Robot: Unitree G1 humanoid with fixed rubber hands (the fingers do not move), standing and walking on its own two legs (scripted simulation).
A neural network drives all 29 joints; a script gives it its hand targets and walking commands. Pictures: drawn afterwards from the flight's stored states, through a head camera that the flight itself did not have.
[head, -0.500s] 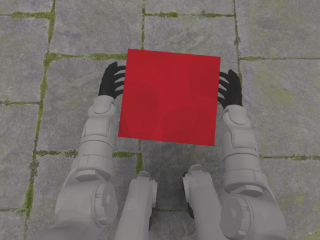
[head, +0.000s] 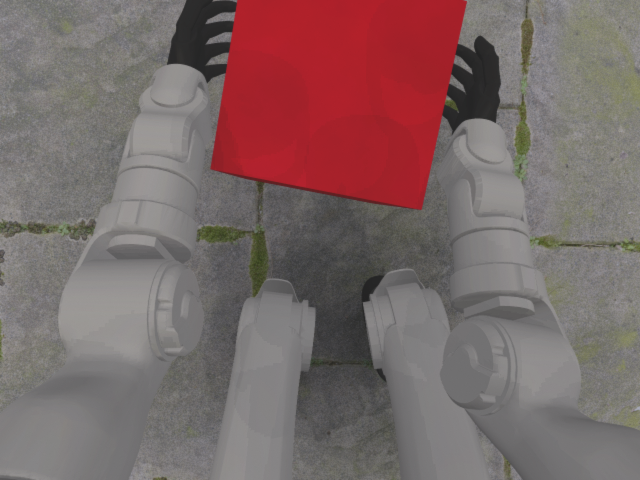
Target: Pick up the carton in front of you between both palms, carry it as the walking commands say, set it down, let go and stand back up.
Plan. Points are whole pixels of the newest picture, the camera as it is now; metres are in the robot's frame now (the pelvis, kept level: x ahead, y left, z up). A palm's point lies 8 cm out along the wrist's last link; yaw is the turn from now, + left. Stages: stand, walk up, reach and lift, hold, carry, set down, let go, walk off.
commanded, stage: set down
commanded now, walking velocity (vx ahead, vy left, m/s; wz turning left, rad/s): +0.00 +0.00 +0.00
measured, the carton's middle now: (327, 112) +0.52 +0.00 -0.21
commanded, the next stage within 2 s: none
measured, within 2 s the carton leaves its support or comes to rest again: rests again in 0.88 s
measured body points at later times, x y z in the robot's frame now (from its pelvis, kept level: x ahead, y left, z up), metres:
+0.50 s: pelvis +0.00 +0.01 -0.07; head +0.36 +0.05 +0.20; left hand +0.57 +0.13 -0.24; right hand +0.51 -0.17 -0.22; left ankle +0.08 +0.10 -0.42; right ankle +0.13 -0.12 -0.42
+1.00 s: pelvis +0.00 +0.01 -0.08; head +0.36 +0.05 +0.19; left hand +0.57 +0.13 -0.25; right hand +0.52 -0.17 -0.24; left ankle +0.08 +0.10 -0.42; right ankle +0.13 -0.12 -0.42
